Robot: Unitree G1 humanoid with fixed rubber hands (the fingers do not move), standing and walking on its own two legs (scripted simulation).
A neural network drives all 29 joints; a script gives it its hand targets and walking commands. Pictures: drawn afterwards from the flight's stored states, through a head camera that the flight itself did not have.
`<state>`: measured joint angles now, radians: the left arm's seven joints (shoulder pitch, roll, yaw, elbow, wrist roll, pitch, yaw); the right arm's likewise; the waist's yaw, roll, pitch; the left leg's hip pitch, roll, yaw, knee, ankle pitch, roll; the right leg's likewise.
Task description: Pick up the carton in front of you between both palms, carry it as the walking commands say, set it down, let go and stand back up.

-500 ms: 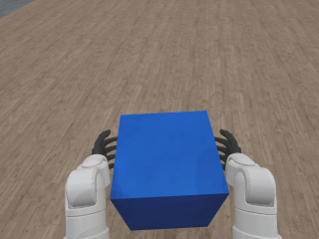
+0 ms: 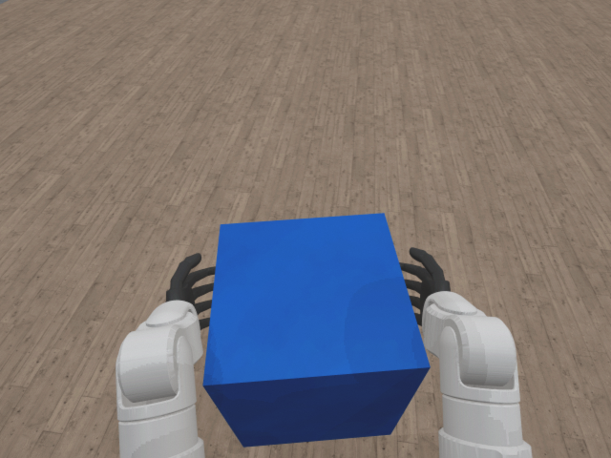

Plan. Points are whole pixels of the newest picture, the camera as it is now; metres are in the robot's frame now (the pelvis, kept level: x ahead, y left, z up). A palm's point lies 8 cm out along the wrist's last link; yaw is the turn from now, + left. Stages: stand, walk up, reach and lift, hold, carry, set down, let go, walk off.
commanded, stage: carry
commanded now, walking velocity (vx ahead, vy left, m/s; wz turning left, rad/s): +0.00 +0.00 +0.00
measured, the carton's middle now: (310, 335) +0.27 +0.00 +0.01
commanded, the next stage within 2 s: none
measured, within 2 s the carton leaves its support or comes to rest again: neither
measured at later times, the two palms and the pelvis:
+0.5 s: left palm (216, 310) +0.28 +0.12 +0.07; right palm (453, 312) +0.28 -0.18 +0.06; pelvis +0.01 -0.03 +0.00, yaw +0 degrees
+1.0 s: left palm (219, 340) +0.26 +0.12 +0.03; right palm (451, 342) +0.25 -0.18 +0.03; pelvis -0.04 -0.02 -0.01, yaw -1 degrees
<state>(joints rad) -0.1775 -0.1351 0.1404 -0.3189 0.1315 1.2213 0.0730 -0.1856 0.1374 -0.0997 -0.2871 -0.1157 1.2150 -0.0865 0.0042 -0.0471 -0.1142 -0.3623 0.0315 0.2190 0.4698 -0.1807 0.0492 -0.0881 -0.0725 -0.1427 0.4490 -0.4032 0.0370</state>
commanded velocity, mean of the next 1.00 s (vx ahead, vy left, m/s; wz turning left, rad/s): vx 0.00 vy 0.00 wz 0.00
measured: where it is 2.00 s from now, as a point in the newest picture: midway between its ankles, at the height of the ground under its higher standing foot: outside the picture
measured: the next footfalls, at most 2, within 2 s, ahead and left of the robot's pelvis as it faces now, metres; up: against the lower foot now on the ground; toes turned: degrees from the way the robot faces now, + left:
none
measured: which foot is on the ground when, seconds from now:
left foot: down 0.00-1.00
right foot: down 0.00-1.00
